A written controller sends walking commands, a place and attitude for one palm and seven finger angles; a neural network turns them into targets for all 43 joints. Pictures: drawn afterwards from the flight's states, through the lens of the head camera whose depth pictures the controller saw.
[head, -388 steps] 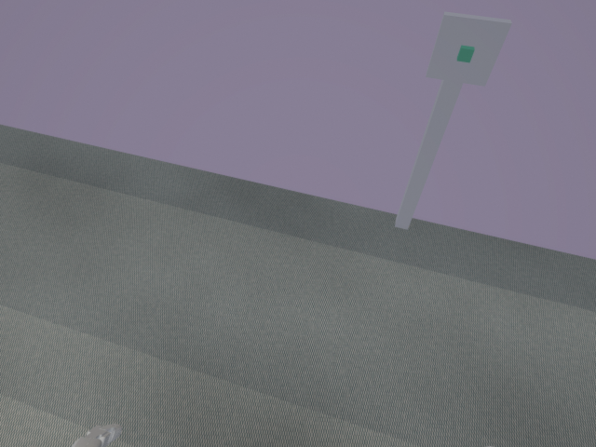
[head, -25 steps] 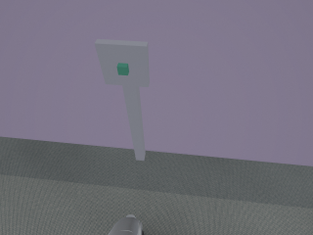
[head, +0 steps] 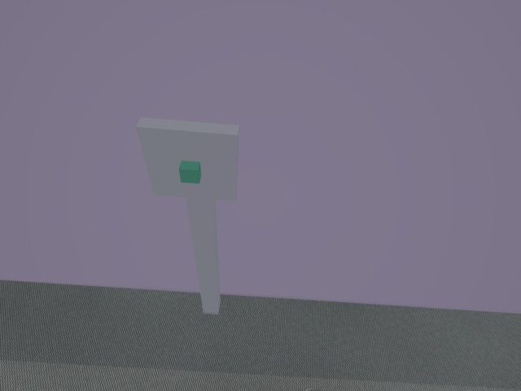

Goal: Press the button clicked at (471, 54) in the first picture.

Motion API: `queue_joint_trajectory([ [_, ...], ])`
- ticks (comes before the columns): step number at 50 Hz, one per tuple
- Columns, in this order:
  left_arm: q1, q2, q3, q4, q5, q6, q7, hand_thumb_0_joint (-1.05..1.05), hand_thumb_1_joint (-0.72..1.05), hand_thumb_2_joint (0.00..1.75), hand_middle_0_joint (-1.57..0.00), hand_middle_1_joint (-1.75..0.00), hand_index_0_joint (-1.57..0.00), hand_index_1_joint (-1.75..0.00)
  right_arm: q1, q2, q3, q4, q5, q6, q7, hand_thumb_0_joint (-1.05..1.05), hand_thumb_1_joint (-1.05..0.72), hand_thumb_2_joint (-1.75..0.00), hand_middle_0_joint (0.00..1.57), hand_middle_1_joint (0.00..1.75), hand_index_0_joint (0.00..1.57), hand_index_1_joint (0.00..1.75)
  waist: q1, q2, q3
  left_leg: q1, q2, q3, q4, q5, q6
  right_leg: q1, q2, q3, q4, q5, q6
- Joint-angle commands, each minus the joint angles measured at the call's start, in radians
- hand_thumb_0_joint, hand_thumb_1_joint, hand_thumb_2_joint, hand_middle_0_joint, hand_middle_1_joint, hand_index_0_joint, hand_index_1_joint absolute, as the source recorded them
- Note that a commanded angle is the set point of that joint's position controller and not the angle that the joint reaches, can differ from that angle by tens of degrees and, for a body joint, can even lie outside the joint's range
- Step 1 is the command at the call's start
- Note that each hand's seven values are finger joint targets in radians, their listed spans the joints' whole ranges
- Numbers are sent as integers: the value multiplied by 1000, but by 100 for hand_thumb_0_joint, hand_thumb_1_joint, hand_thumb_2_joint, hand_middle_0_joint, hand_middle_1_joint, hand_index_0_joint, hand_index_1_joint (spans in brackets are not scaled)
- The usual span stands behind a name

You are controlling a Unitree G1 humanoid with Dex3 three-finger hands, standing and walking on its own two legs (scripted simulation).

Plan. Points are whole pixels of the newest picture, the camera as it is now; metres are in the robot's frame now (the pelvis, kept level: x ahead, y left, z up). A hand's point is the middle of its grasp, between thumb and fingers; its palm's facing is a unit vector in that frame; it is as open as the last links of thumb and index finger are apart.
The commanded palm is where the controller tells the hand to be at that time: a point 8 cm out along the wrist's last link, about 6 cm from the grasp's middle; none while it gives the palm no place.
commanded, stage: come to a stop and stand still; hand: left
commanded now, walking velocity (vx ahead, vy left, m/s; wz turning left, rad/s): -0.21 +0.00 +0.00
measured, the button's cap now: (190, 171) +0.49 +0.17 +0.04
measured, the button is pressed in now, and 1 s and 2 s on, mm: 0 0 0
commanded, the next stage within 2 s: look again from close up in 0.94 s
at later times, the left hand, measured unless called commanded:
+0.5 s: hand out of the picture +0.03 +0.14 -0.15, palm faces +0.05 -0.95 -0.30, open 7.3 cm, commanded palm none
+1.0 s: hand out of the picture -0.04 +0.16 -0.18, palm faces +0.00 -0.98 -0.18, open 7.3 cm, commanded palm none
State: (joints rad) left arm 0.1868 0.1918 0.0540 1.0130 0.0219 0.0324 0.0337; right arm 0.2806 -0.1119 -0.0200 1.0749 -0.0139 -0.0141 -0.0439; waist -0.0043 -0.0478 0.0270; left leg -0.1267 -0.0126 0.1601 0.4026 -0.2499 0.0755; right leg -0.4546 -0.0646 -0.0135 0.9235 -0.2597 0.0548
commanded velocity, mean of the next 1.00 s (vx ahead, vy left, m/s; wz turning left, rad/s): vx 0.03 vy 0.02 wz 0.00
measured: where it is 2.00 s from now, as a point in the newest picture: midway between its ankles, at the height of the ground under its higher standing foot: outside the picture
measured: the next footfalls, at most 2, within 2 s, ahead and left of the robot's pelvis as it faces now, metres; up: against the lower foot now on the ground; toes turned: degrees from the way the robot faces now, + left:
right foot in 0.18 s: +0.04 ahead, -0.14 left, +0.00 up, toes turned -6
left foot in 0.72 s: -0.04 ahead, +0.11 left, +0.00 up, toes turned +0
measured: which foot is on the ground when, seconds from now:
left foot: down 0.00-0.20, up 0.22-0.70, down 0.72-1.00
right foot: up 0.00-0.16, down 0.18-0.72, up 0.74-1.00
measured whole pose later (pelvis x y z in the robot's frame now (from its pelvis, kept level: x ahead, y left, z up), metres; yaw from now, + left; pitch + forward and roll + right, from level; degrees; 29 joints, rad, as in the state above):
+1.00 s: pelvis -0.03 -0.02 +0.00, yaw -2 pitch +0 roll +1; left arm 0.30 0.19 0.04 1.11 0.02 0.03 0.00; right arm 0.37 -0.11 -0.01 1.10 -0.02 -0.01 -0.04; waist -0.01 -0.04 0.02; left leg -0.08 0.01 0.03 0.33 -0.25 -0.01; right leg -0.37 -0.04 -0.03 0.79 -0.36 0.04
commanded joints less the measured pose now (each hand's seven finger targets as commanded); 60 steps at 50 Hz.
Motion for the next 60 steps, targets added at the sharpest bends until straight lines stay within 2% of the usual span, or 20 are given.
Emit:
queue_joint_trajectory([
  [1, 45, 33, 6, -46, -1, 14, 4, 0, 90, 90, -20, -30, -20, -30, 64, -160, -47, -37, -8, 3, -12, 0, -90, -90, 20, 30, 20, 30, -16, 208, 47, 21, 315, -176, -34, 851, 88, 14, 12, -15, -78, -98, -15],
  [7, 77, 53, 10, -54, -5, -20, 4, 0, 90, 90, -20, -30, -20, -30, 70, -183, -69, -33, -2, 21, 1, 0, -90, -90, 20, 30, 20, 30, -2, 169, -87, 118, 267, -174, 114, 781, 33, 180, 16, -44, -471, 89, -39],
  [8, 111, 78, 14, -41, -3, -32, 6, 0, 90, 90, -20, -30, -20, -30, 76, -167, -69, -36, 4, 21, 6, 0, -90, -90, 20, 30, 20, 30, 9, 106, -135, 65, 212, -129, 187, 610, -16, 292, -35, -10, -547, 381, -45],
  [10, 155, 172, 24, -22, 0, -46, 17, 0, 90, 90, -20, -30, -20, -30, 55, -96, -58, -74, 13, 28, 13, 0, -90, -90, 20, 30, 20, 30, 27, -139, -168, -249, 21, -62, 428, -325, -105, 490, -345, 234, -457, 1178, -234],
  [12, 122, 127, 23, -19, -4, -41, 26, 0, 90, 90, -20, -30, -20, -30, 18, -98, -58, -66, 7, 57, 3, 0, -90, -90, 20, 30, 20, 30, 26, -142, -164, -278, 30, -190, 613, -356, -106, 440, -319, 198, -486, 1064, -281],
  [19, 70, 130, 25, -42, -3, -43, 20, 0, 90, 90, -20, -30, -20, -30, -12, -130, -63, -57, -1, 79, 32, 0, -90, -90, 20, 30, 20, 30, 22, -92, -49, -335, 41, -199, 684, -140, -147, 337, -230, 146, -577, 554, -205],
  [29, 99, 170, 36, -33, 16, -38, -1, 0, 90, 90, -20, -30, -20, -30, -81, -139, -44, -104, -1, 47, 48, 0, -90, -90, 20, 30, 20, 30, 56, -164, -2, -183, 31, -133, 311, -178, -119, 228, -203, 228, -714, -67, -202],
  [32, 73, 165, 30, -22, 9, -37, -5, 0, 90, 90, -20, -30, -20, -30, -3, -127, -34, -76, 1, 31, 44, 0, -90, -90, 20, 30, 20, 30, 18, -155, -20, -32, 15, -106, 111, -93, -107, 163, -149, 192, -708, -169, -161],
  [34, 57, 126, 17, -15, -5, -29, -6, 0, 90, 90, -20, -30, -20, -30, 79, -139, -29, -38, 1, 13, 34, 0, -90, -90, 20, 30, 20, 30, -21, -35, -26, 150, 40, -126, -55, -32, -94, 22, -83, 138, -629, -264, -103],
  [36, 72, 41, -1, -28, -13, -21, -17, 0, 90, 90, -20, -30, -20, -30, 79, -250, -47, -52, -16, 9, 24, 0, -90, -90, 20, 30, 20, 30, -29, 318, 48, -12, 306, -478, -292, -456, 2, -49, 50, -33, -326, -216, -45],
  [37, 52, 50, -1, -37, -4, -22, -19, 0, 90, 90, -20, -30, -20, -30, 32, -263, -45, -79, -14, 15, 22, 0, -90, -90, 20, 30, 20, 30, -15, 285, 117, -145, 367, -545, -348, -519, 46, -32, 43, -23, -214, -184, -47],
  [44, 127, 43, 6, 36, 5, -23, -39, 0, 90, 90, -20, -30, -20, -30, 51, -175, -21, -45, -6, -13, -1, 0, -90, -90, 20, 30, 20, 30, 8, 198, 118, -35, 246, -320, -268, -57, 39, -87, 23, 6, 29, -51, -19],
  [50, 71, 4, -14, 26, -13, -41, -29, 0, 90, 90, -20, -30, -20, -30, 129, -171, -25, 17, -13, -12, -9, 0, -90, -90, 20, 30, 20, 30, -22, 235, 21, 69, 259, -276, -73, 498, 63, 100, 32, -48, -341, -125, -25],
  [51, 104, 6, -12, 42, -14, -48, -28, 0, 90, 90, -20, -30, -20, -30, 132, -170, -28, 24, -9, -10, -9, 0, -90, -90, 20, 30, 20, 30, -7, 211, 0, 53, 237, -259, -28, 493, 38, 181, 40, -60, -444, -27, -28],
  [52, 135, 146, -25, 6, -3, -49, -21, 0, 90, 90, -20, -30, -20, -30, 38, -226, -20, -56, 4, 15, 2, 0, -90, -90, 20, 30, 20, 30, 19, 93, 56, -138, 150, -164, 56, 164, -24, 282, 45, -88, -503, 27, -63],
  [53, 256, 110, -13, 21, -2, -45, -8, 0, 90, 90, -20, -30, -20, -30, 18, -148, -17, -86, -6, -4, 5, 0, -90, -90, 20, 30, 20, 30, 76, -181, -16, -246, 81, -134, 199, -123, -53, 316, -60, 124, -558, 60, -72],
  [54, 217, 117, -4, 22, 10, -50, 3, 0, 90, 90, -20, -30, -20, -30, 72, -98, -13, -88, -5, -5, 3, 0, -90, -90, 20, 30, 20, 30, 14, -238, -88, -283, 31, -125, 283, -194, -71, 395, -176, 212, -581, 212, -128],
  [56, 194, 113, -2, -10, 9, -56, 11, 0, 90, 90, -20, -30, -20, -30, 73, -73, -13, -79, 3, 0, 5, 0, -90, -90, 20, 30, 20, 30, 9, -88, -159, -284, 35, -125, 370, -227, -77, 478, -179, 184, -529, 532, -194],
  [57, 179, 115, 2, -18, 5, -62, 16, 0, 90, 90, -20, -30, -20, -30, 77, -76, -13, -70, -1, 1, 5, 0, -90, -90, 20, 30, 20, 30, 8, -150, -187, -304, 41, -123, 413, -230, -75, 524, -180, 161, -488, 694, -199],
  [60, 141, 87, -3, -33, 0, -60, 28, 0, 90, 90, -20, -30, -20, -30, 52, -71, -13, -74, 6, 6, 6, 0, -90, -90, 20, 30, 20, 30, -1, -57, -108, -287, 62, -126, 374, -194, -74, 452, -187, 115, -485, 730, -218],
])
